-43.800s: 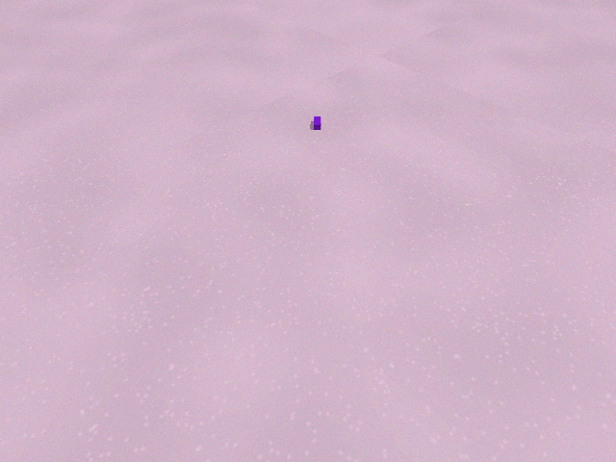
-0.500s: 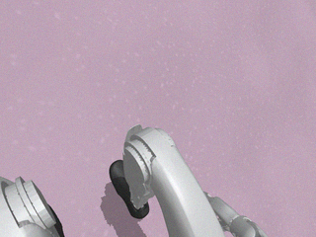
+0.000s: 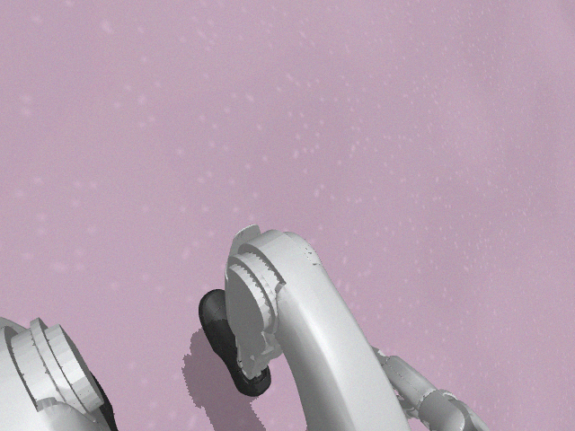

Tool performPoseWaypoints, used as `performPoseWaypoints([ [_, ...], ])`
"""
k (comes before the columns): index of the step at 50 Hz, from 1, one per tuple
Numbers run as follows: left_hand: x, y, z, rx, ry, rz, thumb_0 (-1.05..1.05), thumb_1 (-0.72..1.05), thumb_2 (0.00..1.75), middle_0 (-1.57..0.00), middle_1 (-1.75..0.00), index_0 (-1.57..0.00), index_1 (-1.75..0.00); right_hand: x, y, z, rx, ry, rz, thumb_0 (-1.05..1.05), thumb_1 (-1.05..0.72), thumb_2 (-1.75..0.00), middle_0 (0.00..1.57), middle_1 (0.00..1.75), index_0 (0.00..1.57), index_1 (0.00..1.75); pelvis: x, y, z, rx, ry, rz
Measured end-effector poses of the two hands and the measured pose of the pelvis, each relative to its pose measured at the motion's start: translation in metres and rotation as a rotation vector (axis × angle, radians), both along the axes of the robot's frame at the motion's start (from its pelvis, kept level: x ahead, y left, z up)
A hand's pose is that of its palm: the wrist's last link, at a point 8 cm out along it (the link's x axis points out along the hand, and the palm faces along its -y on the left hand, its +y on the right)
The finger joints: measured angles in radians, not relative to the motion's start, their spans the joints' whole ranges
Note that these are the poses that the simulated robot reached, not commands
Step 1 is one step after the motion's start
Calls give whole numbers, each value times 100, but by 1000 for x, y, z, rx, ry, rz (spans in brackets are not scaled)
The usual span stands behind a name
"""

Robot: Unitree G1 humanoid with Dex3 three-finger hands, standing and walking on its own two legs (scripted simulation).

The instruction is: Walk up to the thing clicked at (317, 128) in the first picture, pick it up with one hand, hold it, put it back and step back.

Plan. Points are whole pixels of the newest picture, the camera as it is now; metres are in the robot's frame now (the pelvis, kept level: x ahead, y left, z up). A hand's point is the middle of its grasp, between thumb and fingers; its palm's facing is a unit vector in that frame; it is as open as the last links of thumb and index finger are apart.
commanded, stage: rest palm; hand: left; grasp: from above
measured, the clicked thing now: out of the picture +0.47 +0.41 -0.29
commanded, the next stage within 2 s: go down in 1.64 s
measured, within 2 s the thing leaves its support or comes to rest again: neither
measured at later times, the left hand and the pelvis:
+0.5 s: hand out of the picture +0.44 +0.39 -0.24, palm faces -0.45 -0.15 -0.88, open 12.1 cm; pelvis +0.00 +0.00 +0.00, yaw +0 degrees
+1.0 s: hand out of the picture +0.44 +0.39 -0.24, palm faces -0.45 -0.15 -0.88, open 12.1 cm; pelvis +0.00 +0.00 +0.00, yaw +0 degrees
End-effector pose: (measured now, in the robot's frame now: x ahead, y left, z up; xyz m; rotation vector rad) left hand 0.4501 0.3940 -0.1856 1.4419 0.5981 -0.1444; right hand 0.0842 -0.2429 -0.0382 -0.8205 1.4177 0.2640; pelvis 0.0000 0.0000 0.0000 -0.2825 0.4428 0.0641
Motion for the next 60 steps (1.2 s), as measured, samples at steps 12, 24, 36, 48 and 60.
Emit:
performPoseWaypoints([
  [12, 0, 3, 2, 19, 4, 18, 0, -19, 69, -32, -80, -33, -79, 0, 0, -1, 5, -15, -3, 0, -91, -91, 20, 30, 20, 29, 0, 0, -1, 1, 3, -1],
  [24, 1, 3, -1, 8, 12, 19, 0, -16, 66, -34, -79, -35, -77, -3, 0, -2, 7, 13, -7, 0, -91, -91, 20, 30, 20, 29, 1, 0, 0, 1, 10, -1],
  [36, 5, 3, 0, 6, 0, 16, 0, -16, 66, -34, -78, -35, -76, 2, -1, 0, -4, 5, 6, 0, -91, -91, 20, 30, 20, 29, 1, 0, 0, -2, 7, -3],
  [48, -2, 3, -1, 2, 11, 7, 0, -15, 65, -34, -78, -36, -76, 2, 0, 2, -6, -2, 17, 0, -91, -90, 20, 30, 20, 29, -1, 1, 0, -4, -3, -1],
  [60, -1, 5, 1, 14, -6, 14, 0, -15, 66, -34, -78, -35, -76, 2, 1, 1, 4, -6, 14, 0, -91, -90, 20, 30, 20, 29, 0, 0, 0, -1, 1, 1],
])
